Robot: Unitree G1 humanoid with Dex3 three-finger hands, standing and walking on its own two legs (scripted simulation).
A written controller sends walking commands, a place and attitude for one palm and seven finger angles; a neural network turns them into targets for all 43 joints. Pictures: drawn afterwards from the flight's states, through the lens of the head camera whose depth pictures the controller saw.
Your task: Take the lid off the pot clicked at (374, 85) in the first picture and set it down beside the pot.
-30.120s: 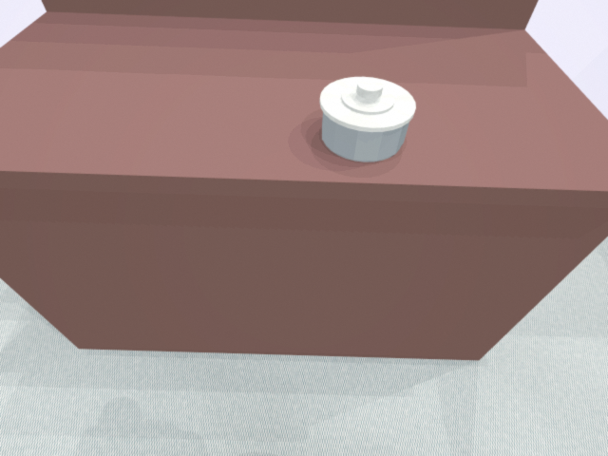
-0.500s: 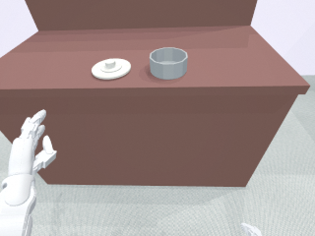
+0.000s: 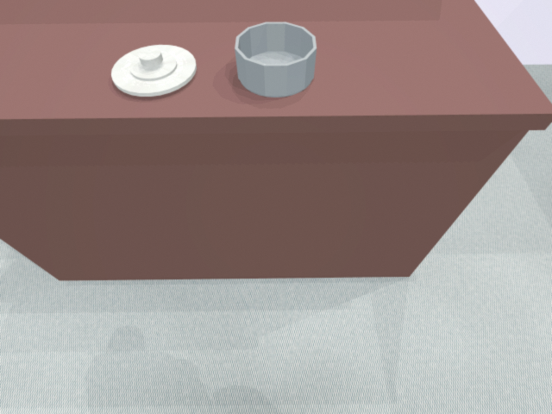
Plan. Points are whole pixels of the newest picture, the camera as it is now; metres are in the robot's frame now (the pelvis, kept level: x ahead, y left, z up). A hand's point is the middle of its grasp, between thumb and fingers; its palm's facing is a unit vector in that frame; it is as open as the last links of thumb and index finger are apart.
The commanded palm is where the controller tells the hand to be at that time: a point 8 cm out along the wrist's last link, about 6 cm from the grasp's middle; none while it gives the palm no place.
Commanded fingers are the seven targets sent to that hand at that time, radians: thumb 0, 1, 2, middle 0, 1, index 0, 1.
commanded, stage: stop stepping back and stand still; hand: left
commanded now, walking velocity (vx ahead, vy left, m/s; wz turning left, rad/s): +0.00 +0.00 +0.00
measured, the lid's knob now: (150, 57) +0.72 +0.27 +0.10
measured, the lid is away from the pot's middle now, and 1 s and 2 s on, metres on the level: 0.25 0.25 0.25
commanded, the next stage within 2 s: let the arm hang, fingers relaxed in 0.36 s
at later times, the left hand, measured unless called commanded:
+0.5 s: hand out of the picture +0.10 +0.18 -0.17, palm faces -0.04 -0.98 -0.21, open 7.3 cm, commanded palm none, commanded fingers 0.00 0.90 0.90 -0.20 -0.30 -0.20 -0.30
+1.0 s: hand out of the picture +0.07 +0.19 -0.18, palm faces -0.04 -0.97 -0.22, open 7.3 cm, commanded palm none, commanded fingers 0.00 0.90 0.90 -0.20 -0.30 -0.20 -0.30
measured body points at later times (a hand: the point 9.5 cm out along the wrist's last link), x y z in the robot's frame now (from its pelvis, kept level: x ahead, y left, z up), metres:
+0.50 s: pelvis +0.03 +0.00 +0.00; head +0.05 +0.00 +0.45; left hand +0.11 +0.23 -0.16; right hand +0.05 -0.24 -0.16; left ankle +0.01 +0.12 -0.74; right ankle -0.04 -0.12 -0.74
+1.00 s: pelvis +0.02 +0.01 +0.00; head +0.06 +0.01 +0.45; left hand +0.07 +0.24 -0.16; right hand +0.02 -0.23 -0.16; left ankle +0.01 +0.12 -0.74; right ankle -0.04 -0.12 -0.74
